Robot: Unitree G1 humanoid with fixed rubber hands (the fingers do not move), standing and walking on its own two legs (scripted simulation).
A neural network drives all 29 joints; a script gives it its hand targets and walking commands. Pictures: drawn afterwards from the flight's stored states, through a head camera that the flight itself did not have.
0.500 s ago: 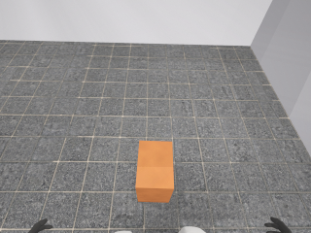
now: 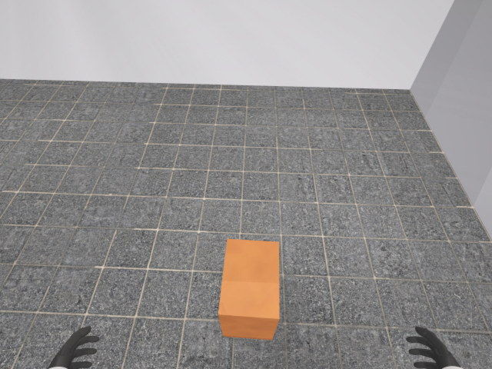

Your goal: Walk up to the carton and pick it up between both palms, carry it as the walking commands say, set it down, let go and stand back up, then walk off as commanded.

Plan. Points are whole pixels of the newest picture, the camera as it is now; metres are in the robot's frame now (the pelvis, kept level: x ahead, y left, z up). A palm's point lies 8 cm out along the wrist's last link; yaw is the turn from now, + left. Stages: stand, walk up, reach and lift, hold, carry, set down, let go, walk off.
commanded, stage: walk up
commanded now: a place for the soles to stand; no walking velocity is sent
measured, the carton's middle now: (250, 290) +0.45 -0.01 -0.63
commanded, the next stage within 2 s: reach and lift in 1.46 s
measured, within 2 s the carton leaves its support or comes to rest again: neither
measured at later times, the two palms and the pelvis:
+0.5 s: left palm out of the picture +0.09 +0.37 -0.10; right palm out of the picture +0.11 -0.30 -0.10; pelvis +0.01 +0.03 -0.01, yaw -1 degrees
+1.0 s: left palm out of the picture +0.09 +0.37 -0.10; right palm out of the picture +0.12 -0.30 -0.11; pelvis +0.01 +0.03 -0.02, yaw -3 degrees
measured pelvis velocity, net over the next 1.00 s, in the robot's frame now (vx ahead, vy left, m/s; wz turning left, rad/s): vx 0.01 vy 0.03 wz -0.06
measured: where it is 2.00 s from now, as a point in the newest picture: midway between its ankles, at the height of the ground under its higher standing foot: outside the picture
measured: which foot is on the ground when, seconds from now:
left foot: down 0.00-1.00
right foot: down 0.00-1.00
